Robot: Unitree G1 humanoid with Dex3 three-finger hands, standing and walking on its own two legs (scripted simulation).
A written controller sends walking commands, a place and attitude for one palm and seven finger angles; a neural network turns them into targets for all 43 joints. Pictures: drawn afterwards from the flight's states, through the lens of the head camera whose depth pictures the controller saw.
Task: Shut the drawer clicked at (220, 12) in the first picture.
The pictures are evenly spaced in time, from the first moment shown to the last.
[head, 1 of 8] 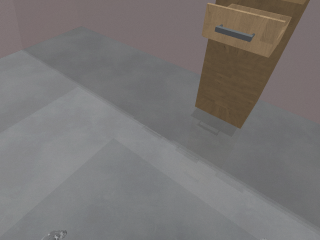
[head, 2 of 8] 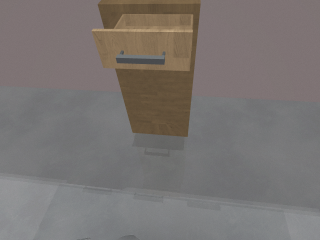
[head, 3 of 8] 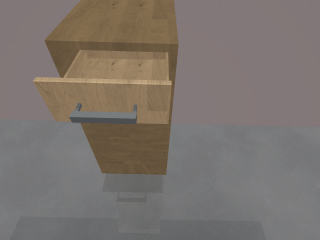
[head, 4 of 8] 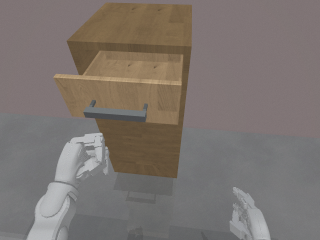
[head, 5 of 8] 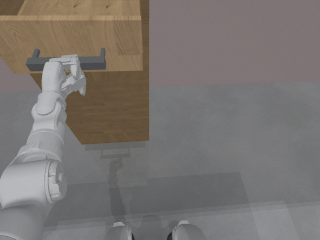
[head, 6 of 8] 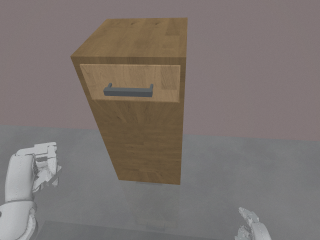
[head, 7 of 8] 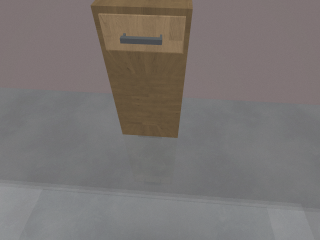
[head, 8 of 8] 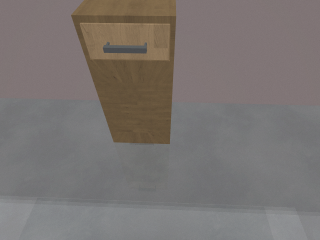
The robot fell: no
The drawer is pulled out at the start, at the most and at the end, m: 0.17 0.17 0.00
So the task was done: yes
